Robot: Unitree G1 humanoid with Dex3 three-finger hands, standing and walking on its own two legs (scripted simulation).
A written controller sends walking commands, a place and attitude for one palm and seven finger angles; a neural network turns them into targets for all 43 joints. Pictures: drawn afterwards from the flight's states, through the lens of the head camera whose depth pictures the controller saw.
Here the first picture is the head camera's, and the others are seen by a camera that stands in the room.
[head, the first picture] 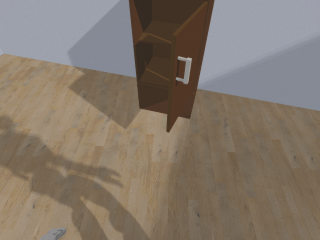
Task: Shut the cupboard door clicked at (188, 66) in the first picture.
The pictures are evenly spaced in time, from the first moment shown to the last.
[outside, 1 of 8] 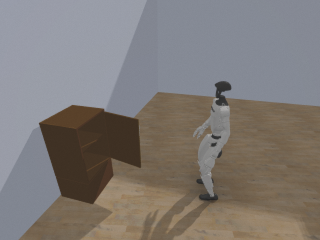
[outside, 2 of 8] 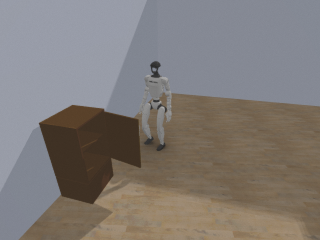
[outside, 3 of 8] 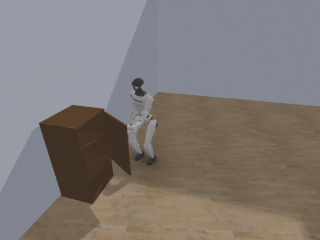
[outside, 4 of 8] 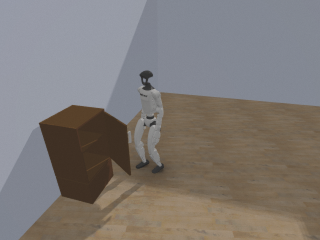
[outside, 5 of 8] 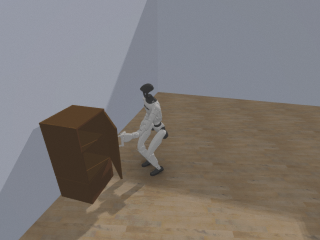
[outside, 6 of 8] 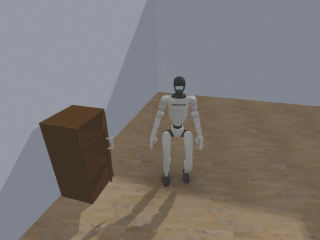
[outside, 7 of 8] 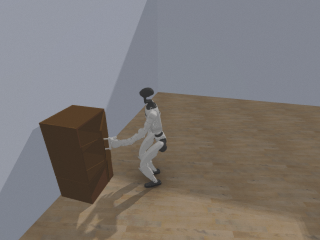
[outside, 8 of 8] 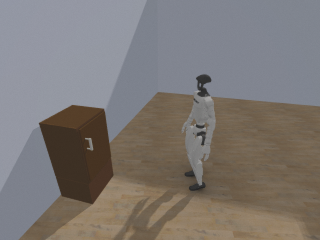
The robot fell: no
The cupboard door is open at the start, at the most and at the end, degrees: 80 80 0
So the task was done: yes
